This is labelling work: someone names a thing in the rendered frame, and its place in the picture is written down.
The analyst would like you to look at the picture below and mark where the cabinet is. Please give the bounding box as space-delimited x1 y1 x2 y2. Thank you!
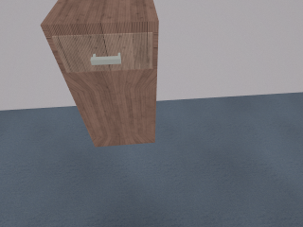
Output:
40 0 159 148

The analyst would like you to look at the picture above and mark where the drawer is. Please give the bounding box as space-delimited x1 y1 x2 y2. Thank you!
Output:
52 32 153 73

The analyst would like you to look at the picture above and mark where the handle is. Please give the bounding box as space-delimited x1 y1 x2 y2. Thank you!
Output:
90 52 121 65

